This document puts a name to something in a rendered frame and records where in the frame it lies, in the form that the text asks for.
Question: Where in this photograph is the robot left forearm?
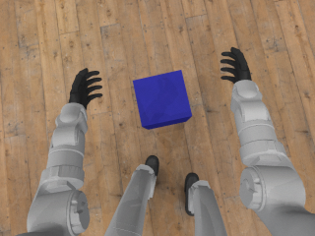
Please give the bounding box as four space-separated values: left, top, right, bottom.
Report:
27 102 89 233

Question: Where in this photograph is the robot right upper arm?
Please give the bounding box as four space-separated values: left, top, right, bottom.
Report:
239 165 315 236

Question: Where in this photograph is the right robot shin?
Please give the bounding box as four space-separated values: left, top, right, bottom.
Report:
191 180 215 194

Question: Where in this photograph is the robot right hand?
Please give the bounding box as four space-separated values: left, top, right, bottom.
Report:
220 47 252 84

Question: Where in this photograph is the robot left hand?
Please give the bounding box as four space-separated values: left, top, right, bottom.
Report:
68 68 103 110

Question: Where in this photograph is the robot right foot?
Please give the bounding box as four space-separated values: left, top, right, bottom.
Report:
184 172 200 216

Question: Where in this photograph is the robot left upper arm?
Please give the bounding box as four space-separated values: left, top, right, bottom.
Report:
15 189 91 236

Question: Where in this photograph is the robot right forearm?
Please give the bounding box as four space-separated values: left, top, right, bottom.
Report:
230 80 306 205

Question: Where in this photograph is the carton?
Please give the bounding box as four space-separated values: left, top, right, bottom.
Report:
133 70 192 130

